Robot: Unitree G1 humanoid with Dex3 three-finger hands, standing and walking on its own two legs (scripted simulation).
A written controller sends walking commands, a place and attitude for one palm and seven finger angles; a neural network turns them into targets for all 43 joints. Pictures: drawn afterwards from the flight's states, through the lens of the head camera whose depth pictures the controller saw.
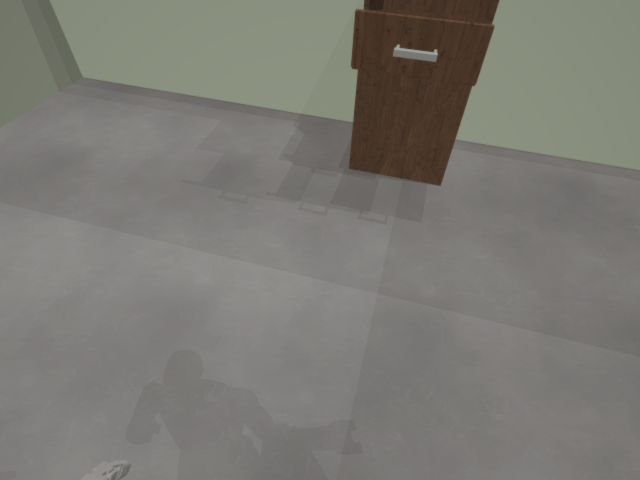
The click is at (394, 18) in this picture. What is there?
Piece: drawer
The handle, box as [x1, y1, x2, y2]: [393, 44, 437, 61]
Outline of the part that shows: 393,52 394,56 435,61 437,55 436,49 434,49 433,52 400,48 398,44 394,48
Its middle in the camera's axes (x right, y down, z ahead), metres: +0.31 -0.61 +1.26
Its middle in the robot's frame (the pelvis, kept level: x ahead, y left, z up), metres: +1.36 -0.24 -0.02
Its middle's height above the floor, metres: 0.75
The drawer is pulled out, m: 0.30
